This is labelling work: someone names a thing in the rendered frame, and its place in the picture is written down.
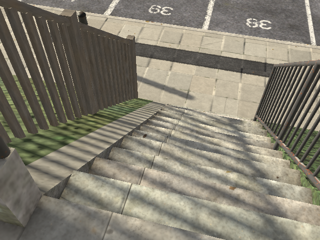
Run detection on stairs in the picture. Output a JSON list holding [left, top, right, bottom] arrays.
[[59, 104, 320, 240]]

